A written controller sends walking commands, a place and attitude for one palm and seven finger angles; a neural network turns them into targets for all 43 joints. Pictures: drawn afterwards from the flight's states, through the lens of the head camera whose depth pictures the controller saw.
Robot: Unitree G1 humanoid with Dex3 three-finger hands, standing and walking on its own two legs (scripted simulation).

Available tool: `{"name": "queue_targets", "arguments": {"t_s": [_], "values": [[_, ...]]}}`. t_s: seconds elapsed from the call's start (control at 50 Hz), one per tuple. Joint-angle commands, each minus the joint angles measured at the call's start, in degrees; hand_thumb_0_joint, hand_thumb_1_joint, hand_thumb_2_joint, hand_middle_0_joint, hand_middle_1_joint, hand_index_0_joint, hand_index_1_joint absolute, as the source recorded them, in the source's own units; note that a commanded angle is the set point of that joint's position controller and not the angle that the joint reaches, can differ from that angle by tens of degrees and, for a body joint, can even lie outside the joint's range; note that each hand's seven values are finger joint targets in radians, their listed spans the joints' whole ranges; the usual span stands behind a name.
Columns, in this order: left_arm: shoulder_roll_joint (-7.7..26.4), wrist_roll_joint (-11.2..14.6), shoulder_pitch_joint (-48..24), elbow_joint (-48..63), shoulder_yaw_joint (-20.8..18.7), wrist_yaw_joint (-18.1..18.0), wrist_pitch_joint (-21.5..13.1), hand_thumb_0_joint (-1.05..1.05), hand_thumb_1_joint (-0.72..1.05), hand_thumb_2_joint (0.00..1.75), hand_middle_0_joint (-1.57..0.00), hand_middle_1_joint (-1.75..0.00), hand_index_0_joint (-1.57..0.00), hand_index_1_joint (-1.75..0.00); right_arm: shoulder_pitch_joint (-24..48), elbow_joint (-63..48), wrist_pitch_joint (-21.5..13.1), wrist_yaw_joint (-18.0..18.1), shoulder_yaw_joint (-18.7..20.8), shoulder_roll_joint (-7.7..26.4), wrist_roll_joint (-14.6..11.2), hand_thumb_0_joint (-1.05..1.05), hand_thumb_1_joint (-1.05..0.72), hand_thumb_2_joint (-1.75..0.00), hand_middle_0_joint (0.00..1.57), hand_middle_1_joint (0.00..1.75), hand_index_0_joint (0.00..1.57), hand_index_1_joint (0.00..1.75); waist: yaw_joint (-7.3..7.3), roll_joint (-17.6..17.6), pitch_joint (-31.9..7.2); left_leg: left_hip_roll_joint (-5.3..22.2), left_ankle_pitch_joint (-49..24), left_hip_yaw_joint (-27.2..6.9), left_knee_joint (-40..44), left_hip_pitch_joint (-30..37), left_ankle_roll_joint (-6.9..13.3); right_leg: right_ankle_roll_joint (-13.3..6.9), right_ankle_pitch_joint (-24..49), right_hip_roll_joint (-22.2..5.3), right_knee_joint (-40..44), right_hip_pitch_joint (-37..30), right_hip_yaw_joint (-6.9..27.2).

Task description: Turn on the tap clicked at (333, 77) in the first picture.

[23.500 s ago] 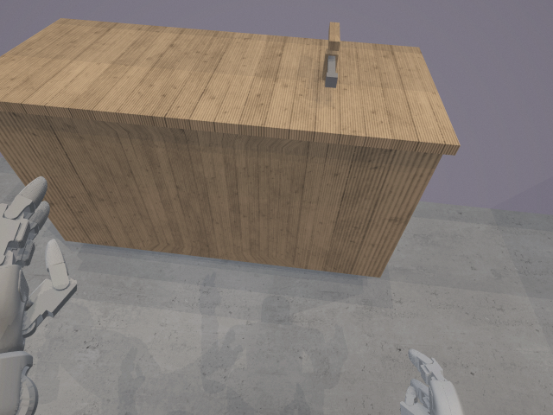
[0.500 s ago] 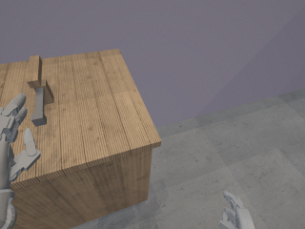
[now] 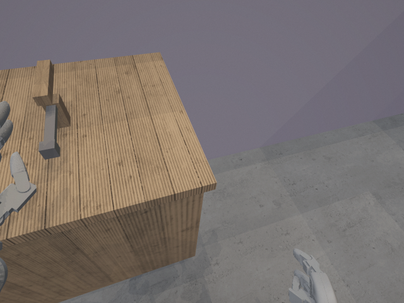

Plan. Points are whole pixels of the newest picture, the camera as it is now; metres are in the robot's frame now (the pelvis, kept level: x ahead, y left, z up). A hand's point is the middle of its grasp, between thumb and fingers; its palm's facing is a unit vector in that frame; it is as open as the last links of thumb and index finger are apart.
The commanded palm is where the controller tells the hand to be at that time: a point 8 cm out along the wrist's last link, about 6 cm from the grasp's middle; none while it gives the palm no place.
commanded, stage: come to a stop and stand still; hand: left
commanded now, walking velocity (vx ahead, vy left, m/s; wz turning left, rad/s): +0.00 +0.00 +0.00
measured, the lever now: (49, 149) +0.36 +0.35 +0.07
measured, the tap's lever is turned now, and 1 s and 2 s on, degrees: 0 0 0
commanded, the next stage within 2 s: look again from close up in 0.40 s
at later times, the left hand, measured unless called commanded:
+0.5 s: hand (54, 199) +0.22 +0.23 +0.16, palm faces +0.37 -0.86 -0.35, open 7.4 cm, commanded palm +0.16 +0.27 +0.18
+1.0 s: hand (45, 165) +0.25 +0.25 +0.19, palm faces +0.42 -0.81 -0.41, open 7.4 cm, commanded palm +0.16 +0.26 +0.18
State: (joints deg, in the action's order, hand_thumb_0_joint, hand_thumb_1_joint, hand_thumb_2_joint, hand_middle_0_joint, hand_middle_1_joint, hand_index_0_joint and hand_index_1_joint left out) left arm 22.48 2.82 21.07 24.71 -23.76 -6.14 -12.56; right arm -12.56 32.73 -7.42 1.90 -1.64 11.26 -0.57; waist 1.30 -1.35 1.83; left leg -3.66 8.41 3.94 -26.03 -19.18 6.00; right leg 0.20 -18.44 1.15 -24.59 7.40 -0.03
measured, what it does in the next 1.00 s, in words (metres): stands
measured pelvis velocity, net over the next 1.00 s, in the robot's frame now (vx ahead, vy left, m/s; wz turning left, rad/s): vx -0.01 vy -0.02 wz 0.03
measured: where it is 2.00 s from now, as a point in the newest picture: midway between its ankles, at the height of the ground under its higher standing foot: outside the picture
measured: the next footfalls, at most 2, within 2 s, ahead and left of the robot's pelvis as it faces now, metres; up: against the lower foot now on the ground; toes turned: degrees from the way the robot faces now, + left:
none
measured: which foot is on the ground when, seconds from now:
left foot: down 0.00-1.00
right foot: down 0.00-1.00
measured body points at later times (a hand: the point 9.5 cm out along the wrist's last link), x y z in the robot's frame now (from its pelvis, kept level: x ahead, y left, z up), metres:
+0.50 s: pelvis +0.00 -0.01 +0.00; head +0.00 +0.00 +0.45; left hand +0.19 +0.28 +0.18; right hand +0.17 -0.24 -0.07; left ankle +0.06 +0.05 -0.74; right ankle -0.06 -0.13 -0.74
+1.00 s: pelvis -0.01 -0.02 +0.00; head +0.01 -0.01 +0.45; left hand +0.22 +0.29 +0.21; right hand +0.18 -0.23 -0.08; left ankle +0.06 +0.05 -0.74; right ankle -0.06 -0.13 -0.73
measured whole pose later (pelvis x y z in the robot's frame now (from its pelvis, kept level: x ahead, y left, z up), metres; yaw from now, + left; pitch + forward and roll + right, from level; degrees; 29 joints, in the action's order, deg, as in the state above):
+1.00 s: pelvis -0.01 -0.02 +0.00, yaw +2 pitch +1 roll +0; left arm 25.9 1.3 6.4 15.9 -21.8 -2.9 -8.6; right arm -10.3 33.9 -6.1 0.8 -2.7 12.8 2.0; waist 1.9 -0.7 2.0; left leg -4.0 7.9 2.7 -27.1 -20.0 4.0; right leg -1.8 -20.1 1.4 -31.8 10.8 -0.4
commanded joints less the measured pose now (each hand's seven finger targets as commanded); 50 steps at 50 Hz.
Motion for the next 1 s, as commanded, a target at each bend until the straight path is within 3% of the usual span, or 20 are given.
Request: {"name": "queue_targets", "arguments": {"t_s": [0.0,0.08,0.1,0.18,0.2,0.34,0.44,0.48,0.5,0.58,0.74,0.86,0.88,0.9,0.92,0.94,0.96,0.98], "values": [[5.47,-0.93,-1.67,14.27,0.29,-0.24,-3.17,0.0,0.9,0.9,-0.2,-0.3,-0.2,-0.3,4.46,-9.07,-3.09,0.17,3.68,8.09,-0.21,0.0,-0.9,-0.9,0.2,0.3,0.2,0.3,-0.81,5.44,-12.05,10.52,-6.24,-10.06,4.52,14.64,-4.64,-1.63,8.35,-3.02,3.93,4.22,2.12],[9.29,-0.86,-0.66,13.41,-4.12,-0.93,-2.62,0.0,0.9,0.9,-0.2,-0.3,-0.2,-0.3,5.75,-9.16,-1.72,0.94,3.32,7.66,0.02,0.0,-0.9,-0.9,0.2,0.3,0.2,0.3,-0.53,3.54,-9.43,9.67,0.26,-10.11,5.73,10.9,-4.75,-1.99,6.51,-3.69,5.83,3.76,2.91],[8.13,-0.65,-0.82,12.48,-3.28,-0.77,-2.6,0.0,0.9,0.9,-0.2,-0.3,-0.2,-0.3,5.81,-9.25,-1.35,1.04,3.15,7.52,0.18,0.0,-0.9,-0.9,0.2,0.3,0.2,0.3,-0.71,3.83,-8.26,9.27,1.83,-10.01,5.9,10.25,-4.58,-2.15,5.82,-3.61,6.41,4.56,3.19],[9.83,-0.39,-3.03,13.72,-4.76,-0.69,-2.84,0.0,0.9,0.9,-0.2,-0.3,-0.2,-0.3,6.5,-9.74,-0.95,1.63,2.84,7.3,0.18,0.0,-0.9,-0.9,0.2,0.3,0.2,0.3,-0.73,6.84,-6.53,9.68,6.46,-11.21,8.68,9.12,-4.83,-2.08,3.88,-2.82,6.1,4.39,2.29],[9.34,-0.23,-2.59,12.49,-4.34,-0.62,-2.72,0.0,0.9,0.9,-0.2,-0.3,-0.2,-0.3,6.46,-9.8,-0.98,1.72,2.71,7.23,0.31,0.0,-0.9,-0.9,0.2,0.3,0.2,0.3,-0.57,6.11,-6.9,9.8,7.97,-11.13,9.33,8.97,-4.51,-1.84,3.79,-2.48,6.24,3.9,2.11],[6.4,-0.45,-1.58,12.27,-0.52,-0.29,-2.16,0.0,0.9,0.9,-0.2,-0.3,-0.2,-0.3,5.83,-9.54,-1.64,1.38,2.98,7.71,0.03,0.0,-0.9,-0.9,0.2,0.3,0.2,0.3,-0.64,5.21,-9.17,9.07,1.73,-9.7,7.31,13.13,-4.16,-1.66,7.37,-2.78,7.09,4.11,2.51],[7.02,-0.61,-2.63,11.92,-0.86,-0.52,-1.73,0.0,0.9,0.9,-0.2,-0.3,-0.2,-0.3,6.06,-9.25,-1.25,1.57,2.97,7.73,0.09,0.0,-0.9,-0.9,0.2,0.3,0.2,0.3,-0.58,4.06,-8.49,8.71,1.25,-9.45,6.72,13.31,-4.07,-1.67,7.31,-3.01,7.8,4.83,2.99],[8.78,-0.64,-3.14,12.32,-2.59,-0.73,-1.63,0.0,0.9,0.9,-0.2,-0.3,-0.2,-0.3,6.64,-9.25,-0.91,1.87,2.79,7.6,0.15,0.0,-0.9,-0.9,0.2,0.3,0.2,0.3,-0.45,4.04,-8.01,8.69,1.05,-9.26,6.55,13.3,-4.13,-1.75,7.35,-3.29,8.05,5.15,3.1],[7.5,-0.56,-3.23,11.7,-1.39,-0.59,-1.6,0.0,0.9,0.9,-0.2,-0.3,-0.2,-0.3,6.38,-9.22,-0.79,1.83,2.75,7.52,0.24,0.0,-0.9,-0.9,0.2,0.3,0.2,0.3,-0.58,3.94,-7.54,8.47,1.03,-9.25,6.46,12.88,-3.99,-1.77,7.34,-3.1,8.19,5.2,3.16],[8.59,-0.34,-3.28,13.14,-2.45,-0.64,-1.85,0.0,0.9,0.9,-0.2,-0.3,-0.2,-0.3,6.66,-9.39,-0.82,1.88,2.65,7.43,0.21,0.0,-0.9,-0.9,0.2,0.3,0.2,0.3,-0.45,5.14,-8.16,8.62,0.61,-9.69,7.07,13.39,-4.29,-1.79,7.29,-3.0,7.52,4.56,2.64],[7.28,0.08,-0.16,11.22,-1.63,-0.31,-1.3,0.0,0.9,0.9,-0.2,-0.3,-0.2,-0.3,6.08,-9.43,-0.32,1.52,2.86,7.38,-0.08,0.0,-0.9,-0.9,0.2,0.3,0.2,0.3,-0.41,2.79,-9.34,8.07,-5.19,-8.01,4.4,14.62,-3.5,-1.38,12.19,-3.43,8.12,4.17,3.31],[7.78,0.01,-2.18,12.94,-1.35,-0.49,-1.12,0.0,0.9,0.9,-0.2,-0.3,-0.2,-0.3,5.97,-9.44,-0.13,1.68,2.91,7.5,-0.21,0.0,-0.9,-0.9,0.2,0.3,0.2,0.3,-0.51,4.33,-9.55,8.53,-7.37,-8.47,4.81,15.42,-3.53,-1.15,12.25,-2.95,6.66,4.0,2.45],[49.18,-3.41,-55.6,26.44,-18.62,-2.0,-9.6,0.0,0.9,0.9,-0.2,-0.3,-0.2,-0.3,3.08,-16.76,0.86,4.4,-5.17,9.57,-2.7,0.0,-0.9,-0.9,0.2,0.3,0.2,0.3,-4.37,18.21,4.19,8.68,14.57,-13.01,6.81,-10.39,-3.26,0.76,2.76,-0.64,-3.92,-1.73,1.67],[16.89,-10.33,-37.33,-4.84,-8.4,2.04,-1.28,0.0,0.9,0.9,-0.2,-0.3,-0.2,-0.3,4.97,-3.41,-1.33,1.84,1.45,5.04,4.12,0.0,-0.9,-0.9,0.2,0.3,0.2,0.3,1.29,20.35,-11.86,6.35,-14.76,-9.43,2.41,17.33,-8.33,-2.81,11.61,2.43,-9.94,10.31,-1.82],[7.73,-4.12,-24.08,-2.58,-0.3,2.64,0.28,0.0,0.9,0.9,-0.2,-0.3,-0.2,-0.3,4.83,-5.21,-2.14,-1.81,1.08,6.33,4.46,0.0,-0.9,-0.9,0.2,0.3,0.2,0.3,-2.66,7.68,-11.41,8.09,-20.86,-11.94,3.08,21.56,-12.53,-2.05,1.76,4.83,-7.28,15.98,-4.44],[7.97,-0.87,-17.1,0.68,-2.83,3.22,1.41,0.0,0.9,0.9,-0.2,-0.3,-0.2,-0.3,3.89,-4.8,-1.29,-2.5,3.83,10.05,3.53,0.0,-0.9,-0.9,0.2,0.3,0.2,0.3,-0.09,9.77,-20.24,9.23,-17.75,-13.0,2.83,28.01,-12.12,-1.65,1.26,4.64,-8.28,18.24,-2.6],[2.01,3.89,-16.07,2.47,1.26,5.35,3.15,0.0,0.9,0.9,-0.2,-0.3,-0.2,-0.3,7.54,-6.73,-2.06,-2.34,3.74,10.3,2.59,0.0,-0.9,-0.9,0.2,0.3,0.2,0.3,2.01,7.67,-23.79,7.99,-10.74,-12.83,3.19,28.87,-10.9,-1.69,0.99,3.35,-8.83,17.32,-2.36],[1.18,7.21,-12.1,-1.91,0.22,6.51,5.62,0.0,0.9,0.9,-0.2,-0.3,-0.2,-0.3,9.48,-6.54,-2.07,-2.08,3.2,10.23,1.83,0.0,-0.9,-0.9,0.2,0.3,0.2,0.3,2.56,8.18,-23.51,7.15,-6.33,-11.67,3.9,27.85,-10.59,-2.01,1.65,3.28,-7.46,15.73,-2.39]]}}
